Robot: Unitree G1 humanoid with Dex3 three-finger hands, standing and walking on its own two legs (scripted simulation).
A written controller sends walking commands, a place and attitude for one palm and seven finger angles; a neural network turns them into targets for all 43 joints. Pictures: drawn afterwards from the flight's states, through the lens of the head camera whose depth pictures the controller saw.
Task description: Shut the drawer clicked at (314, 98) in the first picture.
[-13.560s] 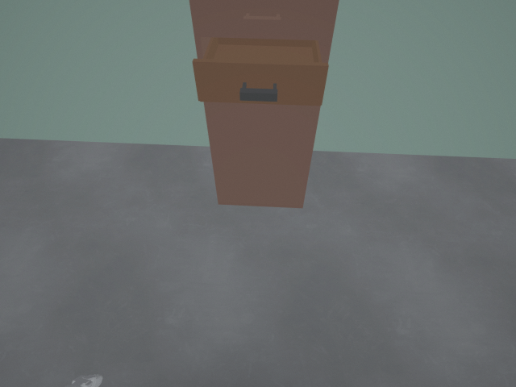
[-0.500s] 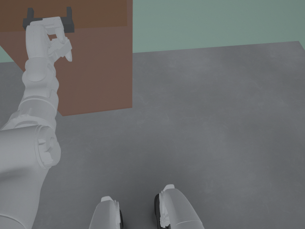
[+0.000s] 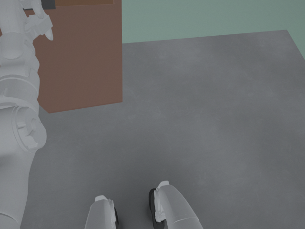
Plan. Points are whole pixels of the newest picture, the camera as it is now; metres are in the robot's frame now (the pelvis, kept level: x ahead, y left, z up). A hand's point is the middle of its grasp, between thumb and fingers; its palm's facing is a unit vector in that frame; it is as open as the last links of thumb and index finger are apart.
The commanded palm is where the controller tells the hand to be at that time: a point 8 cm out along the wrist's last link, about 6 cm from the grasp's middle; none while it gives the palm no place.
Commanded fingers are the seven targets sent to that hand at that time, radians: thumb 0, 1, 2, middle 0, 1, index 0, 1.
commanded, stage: push the drawer shut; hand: left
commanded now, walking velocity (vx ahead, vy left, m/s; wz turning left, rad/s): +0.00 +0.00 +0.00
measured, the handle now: out of the picture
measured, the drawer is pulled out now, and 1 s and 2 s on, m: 0.00 0.00 0.00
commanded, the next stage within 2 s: pull the fist back off the drawer in 0.32 s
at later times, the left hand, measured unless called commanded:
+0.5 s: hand (43, 16) +0.60 +0.16 +0.09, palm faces +0.06 -1.00 -0.03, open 3.1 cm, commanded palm +0.62 +0.17 +0.09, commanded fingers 0.00 0.90 0.90 -1.40 -1.60 -1.40 -1.60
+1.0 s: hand (47, 19) +0.60 +0.15 +0.09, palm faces +0.06 -1.00 -0.02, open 3.2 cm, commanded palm +0.56 +0.17 +0.09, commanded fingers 0.00 0.90 0.90 -1.40 -1.60 -1.40 -1.60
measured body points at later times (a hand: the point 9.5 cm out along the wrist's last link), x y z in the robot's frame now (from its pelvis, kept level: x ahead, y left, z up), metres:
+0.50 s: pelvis -0.02 +0.00 -0.01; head +0.18 +0.03 +0.39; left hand +0.59 +0.21 +0.09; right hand -0.09 -0.24 -0.09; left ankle +0.00 +0.11 -0.65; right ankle +0.04 -0.13 -0.65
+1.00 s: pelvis -0.01 +0.01 +0.00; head +0.18 +0.03 +0.40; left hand +0.59 +0.20 +0.09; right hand -0.08 -0.24 -0.09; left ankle +0.00 +0.11 -0.65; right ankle +0.04 -0.13 -0.65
